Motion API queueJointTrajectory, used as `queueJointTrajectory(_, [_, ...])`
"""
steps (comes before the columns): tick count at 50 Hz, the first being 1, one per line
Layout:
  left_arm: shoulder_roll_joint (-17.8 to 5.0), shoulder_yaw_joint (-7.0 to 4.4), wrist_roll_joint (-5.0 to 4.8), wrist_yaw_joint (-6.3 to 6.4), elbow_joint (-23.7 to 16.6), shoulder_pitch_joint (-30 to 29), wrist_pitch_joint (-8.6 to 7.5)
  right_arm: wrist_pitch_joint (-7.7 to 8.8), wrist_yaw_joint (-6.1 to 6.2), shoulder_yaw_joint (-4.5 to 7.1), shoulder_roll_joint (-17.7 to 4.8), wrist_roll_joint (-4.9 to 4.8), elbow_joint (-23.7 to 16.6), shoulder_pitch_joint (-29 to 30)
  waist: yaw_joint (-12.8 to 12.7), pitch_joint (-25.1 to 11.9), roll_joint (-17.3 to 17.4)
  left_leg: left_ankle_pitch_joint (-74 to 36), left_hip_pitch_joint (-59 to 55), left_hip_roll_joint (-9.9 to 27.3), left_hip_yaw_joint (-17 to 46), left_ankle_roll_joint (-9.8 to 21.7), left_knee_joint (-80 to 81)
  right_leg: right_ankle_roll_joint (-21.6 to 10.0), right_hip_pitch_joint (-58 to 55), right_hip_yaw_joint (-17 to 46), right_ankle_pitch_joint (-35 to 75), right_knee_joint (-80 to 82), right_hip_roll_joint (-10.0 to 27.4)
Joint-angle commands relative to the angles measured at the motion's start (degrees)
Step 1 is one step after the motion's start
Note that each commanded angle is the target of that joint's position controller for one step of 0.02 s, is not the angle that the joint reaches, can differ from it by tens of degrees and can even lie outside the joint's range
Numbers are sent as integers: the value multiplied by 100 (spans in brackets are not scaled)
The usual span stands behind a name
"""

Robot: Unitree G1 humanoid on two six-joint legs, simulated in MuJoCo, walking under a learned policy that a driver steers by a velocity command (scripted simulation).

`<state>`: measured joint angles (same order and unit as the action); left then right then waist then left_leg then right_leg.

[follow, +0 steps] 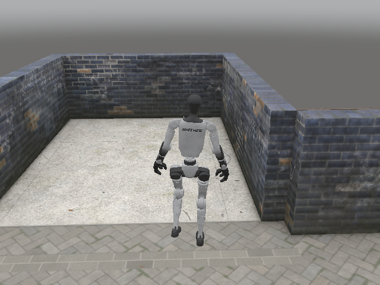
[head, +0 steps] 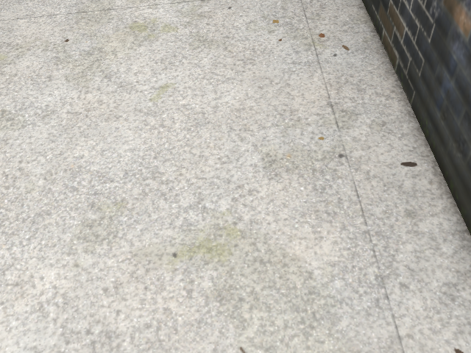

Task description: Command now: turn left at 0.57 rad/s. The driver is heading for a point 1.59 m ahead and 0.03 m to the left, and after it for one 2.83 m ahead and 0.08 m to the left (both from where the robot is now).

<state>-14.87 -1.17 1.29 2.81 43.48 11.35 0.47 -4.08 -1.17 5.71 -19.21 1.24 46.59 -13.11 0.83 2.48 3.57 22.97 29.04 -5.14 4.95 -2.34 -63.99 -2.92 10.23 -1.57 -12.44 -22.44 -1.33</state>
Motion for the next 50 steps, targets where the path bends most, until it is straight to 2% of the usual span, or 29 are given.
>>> queueJointTrajectory(1, [-815, -215, 7, 2, -296, 237, -63, -31, -74, 33, -344, -32, -356, 42, -156, -281, -1103, 32, 601, 162, -190, -169, 16, -869, -1012, 816, 3036, 339, 1423])
queueJointTrajectory(4, [-933, -285, 17, -22, -233, 428, -66, -67, -118, -13, -294, -55, -476, 251, -271, -331, -1206, 171, 466, 271, -306, -179, 586, -937, -1256, 753, 3044, 276, 1610])
queueJointTrajectory(8, [-1023, -341, 41, -108, -253, 317, -73, -77, -161, -95, -172, -96, -653, 453, -280, -361, -1288, 292, -292, 415, -603, -20, 1476, -928, -866, 444, 2850, 194, 1731])
queueJointTrajectory(12, [-1133, -385, 29, -202, -163, 299, -45, -25, -99, -148, -129, -143, -706, 350, -235, -486, -1450, 296, -1138, 270, -815, 245, 2565, -873, -567, 405, 2971, -138, 1749])
queueJointTrajectory(13, [-1147, -389, -9, -215, -146, 221, -19, 8, -74, -166, -86, -127, -657, 197, -102, -507, -1378, -116, -1473, 233, -865, 326, 3210, -762, -455, 329, 2831, -343, 1683])
queueJointTrajectory(14, [-1123, -381, -64, -219, -117, 171, 15, 72, -33, -185, -78, -65, -588, 15, 68, -509, -1196, -996, -2011, 234, -834, 402, 4245, -519, -156, 166, 2458, -644, 1568])
queueJointTrajectory(15, [-898, -322, -41, -237, -94, 393, 27, 161, 20, -169, -285, 37, -542, -136, 78, -760, -527, -1250, -2920, 695, -77, 506, 4871, -150, 541, -92, 1080, -1184, 1340])
queueJointTrajectory(16, [-150, -112, 56, -299, -380, 486, 54, 241, 64, -110, -820, 38, -670, -207, -30, -924, 1179, -1515, -3739, 2472, 2147, 969, 5116, 326, 2032, -680, -2138, -2479, 588])
queueJointTrajectory(17, [-661, -209, 113, -220, -449, 39, 147, 244, 80, 59, -1218, -23, -448, -730, 432, -590, 932, -1237, -2931, 2777, 2361, 1719, 5100, 265, 2255, -101, -2358, -3079, 311])
queueJointTrajectory(18, [-844, -276, 79, -261, -413, -70, 180, 240, 71, -63, -818, -8, -356, -617, 277, -135, 503, -29, -2722, 2453, 2063, 1722, 5361, 212, 2425, 135, -1902, -3281, 480])
queueJointTrajectory(19, [-845, -294, 37, -352, -325, -61, 147, 241, 69, -195, -434, -16, -364, -272, 117, 290, 458, 927, -2416, 2078, 1749, 1490, 5691, 190, 2479, 181, -1366, -3148, 532])
queueJointTrajectory(20, [-877, -321, 24, -432, -201, 76, 93, 258, 96, -241, -340, -4, -408, -16, -15, 433, 625, 1020, -2456, 1770, 1543, 1275, 5897, 209, 2501, 137, -974, -3054, 522])
queueJointTrajectory(21, [-908, -344, 95, -487, -69, 219, 55, 325, 133, -259, -311, -21, -379, -59, -20, 449, 637, 560, -2536, 1615, 1317, 1242, 5943, 238, 2483, 77, -644, -3147, 517])
queueJointTrajectory(22, [-864, -346, 119, -520, 38, 325, 22, 402, 125, -265, -319, -29, -324, -152, -50, 316, 453, 131, -2677, 1544, 1150, 1230, 5907, 241, 2454, 71, -408, -3253, 503])
queueJointTrajectory(24, [-738, -335, 97, -549, 100, 313, -20, 552, 90, -240, -394, -51, -206, -366, -54, 172, 211, -292, -2905, 1558, 989, 1267, 5873, 259, 2598, 60, -132, -3308, 508])
queueJointTrajectory(26, [-681, -334, 83, -546, 72, 102, -37, 642, 76, -233, -387, -59, -92, -555, 15, 240, 229, -267, -2990, 1587, 962, 1348, 5961, 318, 2867, 62, 35, -3224, 553])
queueJointTrajectory(32, [-521, -298, 92, -537, -91, -516, -115, 751, 105, -225, -360, -42, 221, -1050, 208, 412, 117, -608, -3162, 1736, 878, 1569, 6040, 463, 3280, 42, 325, -2505, 614])
queueJointTrajectory(37, [-403, -222, 60, -558, -356, -1078, -201, 829, 125, -223, -365, -10, 473, -1344, 293, 576, 151, -1597, -3090, 1796, 611, 1546, 5783, 277, 2898, -31, 410, -1648, 533])
queueJointTrajectory(40, [-439, -223, 43, -532, -440, -1003, -248, 852, 146, -200, -469, -10, 561, -1300, 144, 495, 187, -2644, -2988, 1904, 506, 1408, 5459, 22, 2154, -177, 148, -1271, 378])
queueJointTrajectory(41, [-463, -243, 31, -496, -382, -736, -264, 855, 147, -194, -509, -9, 570, -1200, -18, 388, 189, -3238, -2855, 1880, 417, 1306, 5202, -78, 1589, -253, 78, -1096, 247])
queueJointTrajectory(42, [-506, -287, 26, -438, -221, -214, -291, 852, 144, -187, -555, -18, 587, -1095, -301, 138, 108, -4200, -2702, 1749, 233, 1184, 4559, -176, 752, -362, 131, -819, 34])
queueJointTrajectory(43, [-668, -374, 69, -358, 99, 683, -350, 848, 132, -214, -489, -24, 618, -1114, -661, -405, -208, -4633, -2367, 1393, -109, 1039, 3321, -303, -491, -347, 140, -549, -66])
queueJointTrajectory(44, [-1125, -492, 188, -265, 270, 1736, -409, 862, 124, -300, -272, -38, 467, -1124, -1048, -1206, -841, -3212, -1393, 1032, -420, 883, 1518, -581, -1874, 1030, -1076, -177, 1153])
queueJointTrajectory(45, [-1763, -609, 175, -279, 391, 2048, -411, 876, 87, -392, 268, -143, 348, -1630, -744, -1674, -2256, 556, 321, -78, -541, 674, -250, -1153, -2811, 3989, -1956, 796, 2551])
queueJointTrajectory(46, [-1275, -497, 22, -321, 344, 1499, -382, 843, 114, -274, -252, 16, 426, -1250, -568, -993, -1131, 398, 746, 258, 142, 826, -748, -1027, -2071, 4112, -2199, 1073, 2329])
queueJointTrajectory(47, [-941, -402, -24, -349, 223, 846, -385, 853, 57, -242, -280, 1, 372, -1010, -290, -388, -763, -227, 735, 584, 72, 883, -656, -932, -1334, 3165, -1832, 1033, 2147])
queueJointTrajectory(48, [-668, -325, -12, -379, 192, 530, -421, 861, 21, -276, -166, -17, 372, -876, -164, -175, -556, -611, 530, 794, -25, 862, -379, -841, -832, 2517, -986, 1167, 1869])
queueJointTrajectory(50, [-439, -239, -41, -368, 285, 423, -502, 742, -31, -310, -15, 77, 463, -972, 46, -91, -818, -857, 143, 998, -196, 733, -69, -685, -356, 1623, 17, 1345, 1431])
